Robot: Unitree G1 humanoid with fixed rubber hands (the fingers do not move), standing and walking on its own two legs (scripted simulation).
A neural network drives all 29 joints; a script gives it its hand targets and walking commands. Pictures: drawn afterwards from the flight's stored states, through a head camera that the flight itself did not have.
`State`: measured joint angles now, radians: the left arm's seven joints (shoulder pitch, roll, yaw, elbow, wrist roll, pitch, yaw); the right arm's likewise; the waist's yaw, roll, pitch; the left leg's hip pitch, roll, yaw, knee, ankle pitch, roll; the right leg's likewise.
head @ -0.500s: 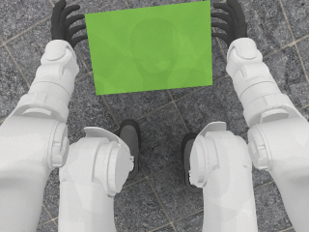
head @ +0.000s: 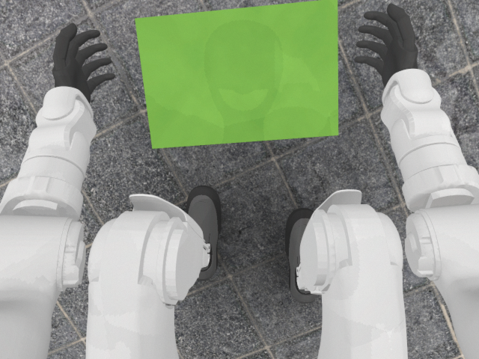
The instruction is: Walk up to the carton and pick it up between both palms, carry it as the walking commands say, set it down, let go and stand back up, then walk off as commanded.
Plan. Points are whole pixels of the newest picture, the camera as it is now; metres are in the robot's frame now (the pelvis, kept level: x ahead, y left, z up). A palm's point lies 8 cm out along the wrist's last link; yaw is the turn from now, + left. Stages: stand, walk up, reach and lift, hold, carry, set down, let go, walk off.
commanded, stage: set down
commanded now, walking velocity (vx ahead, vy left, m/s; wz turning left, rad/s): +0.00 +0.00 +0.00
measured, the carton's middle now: (240, 85) +0.47 +0.02 -0.27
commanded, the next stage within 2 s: let go in 1.60 s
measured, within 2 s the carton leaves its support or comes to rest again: neither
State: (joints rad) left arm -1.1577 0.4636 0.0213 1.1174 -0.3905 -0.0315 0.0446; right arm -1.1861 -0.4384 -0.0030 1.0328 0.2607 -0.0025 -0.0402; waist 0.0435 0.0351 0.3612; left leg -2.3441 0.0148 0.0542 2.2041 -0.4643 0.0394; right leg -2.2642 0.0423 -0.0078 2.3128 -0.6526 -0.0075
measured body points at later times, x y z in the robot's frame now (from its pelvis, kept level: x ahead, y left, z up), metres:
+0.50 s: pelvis -0.01 +0.00 +0.04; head +0.35 +0.01 +0.29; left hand +0.47 +0.24 -0.14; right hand +0.52 -0.21 -0.13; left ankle +0.14 +0.11 -0.31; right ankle +0.09 -0.11 -0.31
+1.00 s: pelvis -0.02 +0.00 +0.15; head +0.34 +0.01 +0.41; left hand +0.48 +0.25 +0.02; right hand +0.52 -0.22 +0.02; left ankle +0.14 +0.11 -0.31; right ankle +0.09 -0.11 -0.31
